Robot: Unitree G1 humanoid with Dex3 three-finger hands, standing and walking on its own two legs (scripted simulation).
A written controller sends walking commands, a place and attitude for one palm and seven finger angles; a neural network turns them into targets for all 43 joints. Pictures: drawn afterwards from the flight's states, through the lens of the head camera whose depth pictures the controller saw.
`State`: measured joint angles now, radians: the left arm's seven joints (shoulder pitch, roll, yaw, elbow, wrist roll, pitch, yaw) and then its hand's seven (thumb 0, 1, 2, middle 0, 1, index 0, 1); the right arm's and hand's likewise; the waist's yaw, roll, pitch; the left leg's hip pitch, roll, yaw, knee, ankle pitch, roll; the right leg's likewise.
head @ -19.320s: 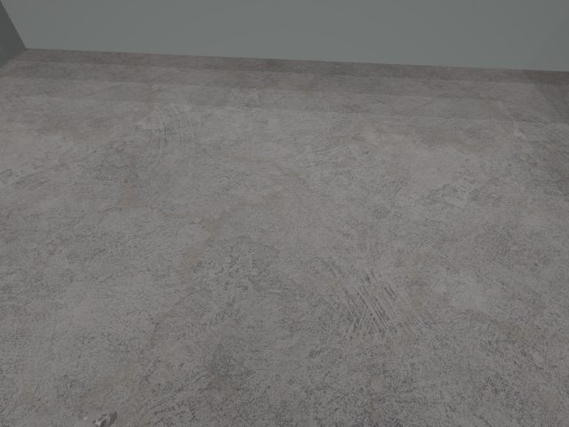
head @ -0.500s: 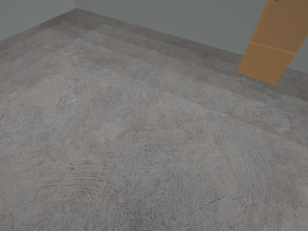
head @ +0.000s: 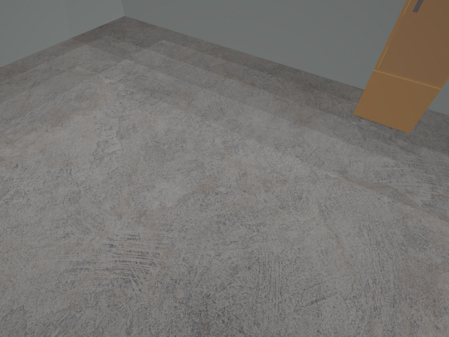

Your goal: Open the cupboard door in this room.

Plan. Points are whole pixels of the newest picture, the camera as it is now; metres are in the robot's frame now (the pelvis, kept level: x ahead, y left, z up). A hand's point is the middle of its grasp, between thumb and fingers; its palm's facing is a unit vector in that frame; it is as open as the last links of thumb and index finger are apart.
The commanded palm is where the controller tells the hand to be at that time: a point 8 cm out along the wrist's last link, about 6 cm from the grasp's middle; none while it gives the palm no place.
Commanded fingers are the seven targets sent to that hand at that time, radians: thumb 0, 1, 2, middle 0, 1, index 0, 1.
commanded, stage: stand and wait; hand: left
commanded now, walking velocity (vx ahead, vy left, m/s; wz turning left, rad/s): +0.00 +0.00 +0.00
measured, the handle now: out of the picture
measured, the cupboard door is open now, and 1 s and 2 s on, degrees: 0 0 0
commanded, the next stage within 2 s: turn or walk to find it in 0.20 s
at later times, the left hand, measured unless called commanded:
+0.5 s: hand out of the picture +0.07 +0.22 -0.17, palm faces -0.08 -0.95 -0.29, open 7.4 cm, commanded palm none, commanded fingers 0.00 0.90 0.90 -0.20 -0.30 -0.20 -0.30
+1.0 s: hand out of the picture +0.07 +0.21 -0.17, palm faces -0.10 -0.96 -0.25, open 7.4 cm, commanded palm none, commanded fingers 0.00 0.90 0.90 -0.20 -0.30 -0.20 -0.30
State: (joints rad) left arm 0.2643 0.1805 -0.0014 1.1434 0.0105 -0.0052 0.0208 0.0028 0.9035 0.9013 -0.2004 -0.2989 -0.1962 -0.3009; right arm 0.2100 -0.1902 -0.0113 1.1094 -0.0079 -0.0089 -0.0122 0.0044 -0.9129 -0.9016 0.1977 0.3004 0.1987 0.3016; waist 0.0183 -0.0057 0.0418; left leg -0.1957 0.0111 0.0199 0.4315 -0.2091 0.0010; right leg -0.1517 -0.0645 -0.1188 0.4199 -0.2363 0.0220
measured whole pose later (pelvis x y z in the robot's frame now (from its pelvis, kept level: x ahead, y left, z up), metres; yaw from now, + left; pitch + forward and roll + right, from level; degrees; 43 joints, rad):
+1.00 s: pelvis +0.01 +0.00 +0.00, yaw -5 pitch -2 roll +0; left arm 0.18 0.25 0.01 1.12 0.01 -0.01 0.01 0.00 0.91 0.90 -0.20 -0.30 -0.20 -0.30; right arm 0.23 -0.23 -0.02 1.16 -0.01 -0.02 -0.01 0.00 -0.90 -0.90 0.20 0.30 0.20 0.30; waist -0.01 -0.01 0.05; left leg -0.15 0.04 0.10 0.40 -0.22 0.00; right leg -0.15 -0.03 -0.03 0.40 -0.22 0.02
